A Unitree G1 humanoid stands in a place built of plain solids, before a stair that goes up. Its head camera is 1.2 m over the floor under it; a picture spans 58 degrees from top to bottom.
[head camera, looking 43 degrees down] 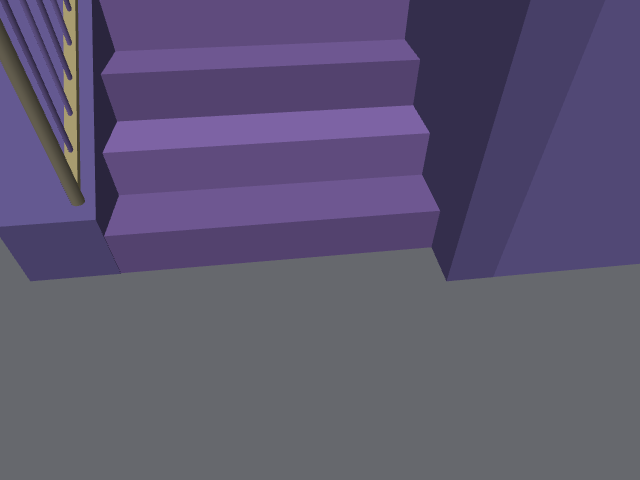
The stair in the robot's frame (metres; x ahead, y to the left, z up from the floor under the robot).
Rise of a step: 0.19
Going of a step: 0.23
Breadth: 1.20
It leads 7 degrees to the left of straight ahead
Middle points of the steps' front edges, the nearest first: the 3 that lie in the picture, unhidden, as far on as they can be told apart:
1.17 0.15 0.19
1.41 0.18 0.38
1.64 0.21 0.56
